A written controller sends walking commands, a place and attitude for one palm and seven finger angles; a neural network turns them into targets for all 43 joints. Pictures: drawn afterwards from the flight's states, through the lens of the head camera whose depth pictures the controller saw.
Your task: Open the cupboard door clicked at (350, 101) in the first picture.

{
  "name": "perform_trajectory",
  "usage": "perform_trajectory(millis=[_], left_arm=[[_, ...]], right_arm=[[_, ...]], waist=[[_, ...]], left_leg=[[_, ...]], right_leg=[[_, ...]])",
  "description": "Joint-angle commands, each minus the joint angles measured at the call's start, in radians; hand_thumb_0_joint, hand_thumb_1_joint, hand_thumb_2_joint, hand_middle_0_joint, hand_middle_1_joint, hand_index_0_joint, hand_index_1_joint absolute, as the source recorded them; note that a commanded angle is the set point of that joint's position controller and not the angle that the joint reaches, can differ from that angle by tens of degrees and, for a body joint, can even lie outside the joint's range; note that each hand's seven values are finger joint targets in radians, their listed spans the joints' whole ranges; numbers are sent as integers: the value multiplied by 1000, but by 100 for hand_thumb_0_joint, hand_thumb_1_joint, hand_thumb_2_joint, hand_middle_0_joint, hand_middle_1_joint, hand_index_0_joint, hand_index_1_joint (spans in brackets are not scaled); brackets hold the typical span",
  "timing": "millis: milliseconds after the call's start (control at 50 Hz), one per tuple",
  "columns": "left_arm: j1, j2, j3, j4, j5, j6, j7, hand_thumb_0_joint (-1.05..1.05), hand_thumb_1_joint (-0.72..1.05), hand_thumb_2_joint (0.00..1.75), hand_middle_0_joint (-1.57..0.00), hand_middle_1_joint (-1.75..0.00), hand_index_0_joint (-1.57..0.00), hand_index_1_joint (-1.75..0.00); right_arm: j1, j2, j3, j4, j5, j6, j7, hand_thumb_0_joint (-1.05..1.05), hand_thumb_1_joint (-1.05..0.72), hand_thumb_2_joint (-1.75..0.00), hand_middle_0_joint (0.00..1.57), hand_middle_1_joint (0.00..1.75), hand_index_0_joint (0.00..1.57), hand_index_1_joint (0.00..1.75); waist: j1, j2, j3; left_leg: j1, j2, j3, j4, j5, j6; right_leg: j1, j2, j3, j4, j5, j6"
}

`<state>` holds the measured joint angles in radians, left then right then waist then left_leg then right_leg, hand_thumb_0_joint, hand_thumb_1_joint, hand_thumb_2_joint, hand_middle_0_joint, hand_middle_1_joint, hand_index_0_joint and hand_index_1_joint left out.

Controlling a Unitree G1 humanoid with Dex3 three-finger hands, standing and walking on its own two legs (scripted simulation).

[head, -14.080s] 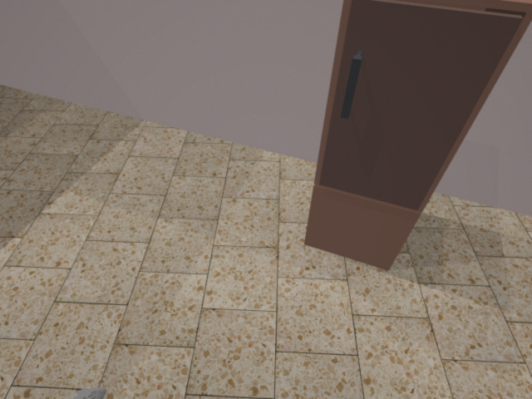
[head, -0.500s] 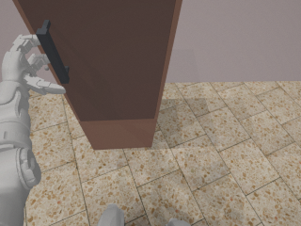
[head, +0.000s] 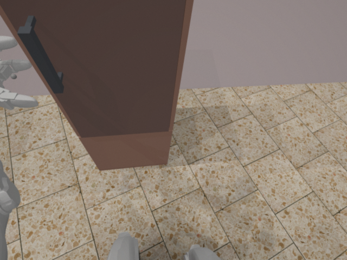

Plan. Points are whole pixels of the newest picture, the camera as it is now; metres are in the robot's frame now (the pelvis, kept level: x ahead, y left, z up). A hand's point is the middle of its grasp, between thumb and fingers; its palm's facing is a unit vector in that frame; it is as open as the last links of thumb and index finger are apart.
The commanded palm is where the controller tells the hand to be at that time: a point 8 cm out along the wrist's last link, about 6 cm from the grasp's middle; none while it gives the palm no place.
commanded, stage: move the hooked fingers beside the handle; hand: left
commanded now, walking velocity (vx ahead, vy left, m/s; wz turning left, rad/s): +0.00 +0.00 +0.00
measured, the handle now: (46, 58) +0.54 +0.25 +0.12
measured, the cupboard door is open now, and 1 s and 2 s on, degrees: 0 0 0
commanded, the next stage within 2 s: slide the fingers in behind the handle in 1.06 s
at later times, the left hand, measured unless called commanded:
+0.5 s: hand (7, 75) +0.48 +0.31 +0.12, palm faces +0.07 -1.00 +0.03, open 14.0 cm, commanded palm +0.46 +0.35 +0.12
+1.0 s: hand (10, 76) +0.47 +0.30 +0.13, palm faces +0.07 -1.00 +0.01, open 14.0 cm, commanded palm +0.46 +0.35 +0.12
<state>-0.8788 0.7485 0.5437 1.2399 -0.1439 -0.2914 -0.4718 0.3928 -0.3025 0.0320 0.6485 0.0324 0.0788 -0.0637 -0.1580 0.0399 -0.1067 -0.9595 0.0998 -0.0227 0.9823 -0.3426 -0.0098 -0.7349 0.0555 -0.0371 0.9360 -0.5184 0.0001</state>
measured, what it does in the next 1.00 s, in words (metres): stands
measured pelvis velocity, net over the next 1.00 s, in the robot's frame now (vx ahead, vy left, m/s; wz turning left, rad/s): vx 0.00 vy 0.01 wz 0.00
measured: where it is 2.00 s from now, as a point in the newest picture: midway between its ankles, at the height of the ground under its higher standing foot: outside the picture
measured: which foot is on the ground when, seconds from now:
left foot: down 0.00-1.00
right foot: down 0.00-1.00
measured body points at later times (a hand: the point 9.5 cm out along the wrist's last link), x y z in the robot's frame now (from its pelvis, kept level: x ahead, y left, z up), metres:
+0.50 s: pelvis +0.00 +0.02 +0.00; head +0.11 +0.05 +0.43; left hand +0.47 +0.36 +0.12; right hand +0.01 -0.26 -0.10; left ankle +0.06 +0.13 -0.68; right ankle -0.04 -0.13 -0.68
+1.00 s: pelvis +0.00 +0.01 +0.00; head +0.10 +0.04 +0.44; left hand +0.46 +0.35 +0.13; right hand +0.03 -0.27 -0.10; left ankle +0.06 +0.13 -0.68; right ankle -0.04 -0.13 -0.68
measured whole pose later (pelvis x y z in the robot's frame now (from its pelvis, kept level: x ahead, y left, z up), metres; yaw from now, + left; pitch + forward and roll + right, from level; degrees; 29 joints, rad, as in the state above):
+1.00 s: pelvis +0.00 +0.01 +0.00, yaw +0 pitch +18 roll -4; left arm -0.86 0.71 0.52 1.18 -0.15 -0.28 -0.46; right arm 0.38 -0.29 0.04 0.63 0.02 0.08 -0.06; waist -0.15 0.04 -0.11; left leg -0.94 0.09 -0.02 0.98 -0.35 0.00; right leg -0.71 0.05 -0.04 0.92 -0.52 0.01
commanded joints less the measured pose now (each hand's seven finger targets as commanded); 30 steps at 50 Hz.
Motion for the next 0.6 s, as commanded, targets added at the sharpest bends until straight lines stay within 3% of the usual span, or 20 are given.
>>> perform_trajectory(millis=[0, 40, 60, 100, 140, 180, 200, 220, 260, 300, 340, 360, 380, 460, 500, 540, 580], left_arm=[[-407, 363, 48, -204, -22, -58, -10, 0, -50, 30, -30, -120, -30, -120], [-450, 353, 24, -203, -13, -57, -13, 0, -50, 30, -30, -120, -30, -120], [-455, 373, 40, -218, -11, -62, -13, 0, -50, 30, -30, -120, -30, -120], [-431, 353, 36, -231, -17, -68, -19, 0, -50, 30, -30, -120, -30, -120], [-438, 316, 4, -219, -17, -61, -22, 0, -50, 30, -30, -120, -30, -120], [-426, 346, 25, -190, -17, -45, -22, 0, -50, 30, -30, -120, -30, -120], [-437, 340, 21, -194, -20, -45, -24, 0, -50, 30, -30, -120, -30, -120], [-432, 375, 41, -192, -10, -41, -21, 0, -50, 30, -30, -120, -30, -120], [-473, 338, 3, -229, -3, -44, -16, 0, -50, 30, -30, -120, -30, -120], [-448, 333, 22, -262, -14, -58, -12, 0, -50, 30, -30, -120, -30, -120], [-434, 294, 2, -254, -19, -55, -10, 0, -50, 30, -30, -120, -30, -120], [-435, 297, 3, -246, -20, -49, -9, 0, -50, 30, -30, -120, -30, -120], [-412, 299, 8, -199, -20, -35, -9, 0, -50, 30, -30, -120, -30, -120], [-430, 327, 17, -244, -2, -34, 4, 0, -50, 30, -30, -120, -30, -120], [-418, 359, 53, -259, -4, -50, 11, 0, -50, 30, -30, -120, -30, -120], [-416, 332, 35, -234, -7, -50, 8, 0, -50, 30, -30, -120, -30, -120], [-418, 347, 40, -231, -5, -49, 4, 0, -50, 30, -30, -120, -30, -120]], right_arm=[[129, -184, -64, -69, -4, -18, -22, 0, -90, -90, 20, 30, 20, 30], [129, -183, -60, -63, -4, -17, -26, 0, -90, -90, 20, 30, 20, 30], [134, -186, -63, -63, -6, -18, -25, 0, -90, -90, 20, 30, 20, 30], [138, -185, -65, -66, -9, -19, -25, 0, -90, -90, 20, 30, 20, 30], [134, -183, -64, -63, -8, -18, -24, 0, -90, -90, 20, 30, 20, 30], [134, -189, -62, -66, -7, -17, -27, 0, -90, -90, 20, 30, 20, 30], [135, -189, -59, -65, -9, -20, -27, 0, -90, -90, 20, 30, 20, 30], [136, -191, -60, -65, -9, -18, -28, 0, -90, -90, 20, 30, 20, 30], [137, -186, -59, -66, -11, -20, -26, 0, -90, -90, 20, 30, 20, 30], [146, -186, -64, -68, -14, -22, -24, 0, -90, -90, 20, 30, 20, 30], [140, -182, -63, -68, -14, -22, -18, 0, -90, -90, 20, 30, 20, 30], [138, -183, -64, -65, -14, -22, -18, 0, -90, -90, 20, 30, 20, 30], [140, -185, -61, -67, -12, -21, -19, 0, -90, -90, 20, 30, 20, 30], [142, -184, -61, -75, -16, -20, -17, 0, -90, -90, 20, 30, 20, 30], [146, -186, -62, -76, -18, -18, -16, 0, -90, -90, 20, 30, 20, 30], [139, -183, -61, -76, -16, -16, -13, 0, -90, -90, 20, 30, 20, 30], [137, -186, -61, -76, -14, -15, -14, 0, -90, -90, 20, 30, 20, 30]], waist=[[7, 136, -393], [-10, 150, -377], [1, 178, -403], [6, 200, -436], [-7, 186, -409], [-2, 155, -389], [-2, 170, -391], [5, 180, -403], [-5, 208, -398], [5, 202, -453], [3, 203, -436], [0, 194, -423], [-2, 147, -389], [9, 199, -417], [16, 184, -442], [4, 169, -410], [6, 182, -401]], left_leg=[[495, -53, -10, -56, 239, 58], [505, -47, -18, -55, 235, 55], [533, -45, -25, -57, 244, 51], [581, -44, -32, -57, 269, 49], [588, -39, -39, -62, 255, 46], [553, -40, -41, -69, 231, 48], [556, -42, -38, -65, 238, 50], [558, -39, -39, -65, 243, 47], [588, -36, -48, -70, 241, 43], [641, -35, -57, -68, 287, 41], [649, -35, -61, -71, 286, 37], [630, -34, -56, -72, 270, 40], [592, -36, -55, -77, 246, 42], [611, -37, -50, -76, 272, 40], [617, -37, -52, -70, 298, 41], [603, -35, -51, -72, 279, 40], [594, -36, -48, -75, 267, 40]], right_leg=[[-60, 33, 17, -151, 333, -7], [-99, 32, 9, -150, 311, -4], [-104, 33, 6, -147, 303, -8], [-120, 37, 1, -140, 301, -15], [-149, 36, -8, -150, 280, -11], [-139, 35, -9, -153, 263, -10], [-142, 35, -7, -149, 269, -13], [-139, 33, -7, -146, 272, -12], [-166, 34, -15, -146, 256, -14], [-156, 39, -18, -141, 278, -21], [-168, 40, -26, -144, 275, -19], [-165, 38, -24, -148, 270, -16], [-159, 38, -25, -153, 260, -15], [-150, 35, -22, -146, 278, -16], [-132, 39, -20, -138, 299, -20], [-142, 40, -23, -143, 292, -16], [-141, 39, -20, -145, 283, -16]])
